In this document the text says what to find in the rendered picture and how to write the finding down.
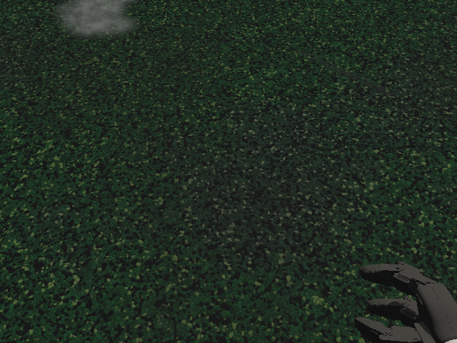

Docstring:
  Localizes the right robot hand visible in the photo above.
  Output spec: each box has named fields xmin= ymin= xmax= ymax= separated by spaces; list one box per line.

xmin=354 ymin=262 xmax=457 ymax=343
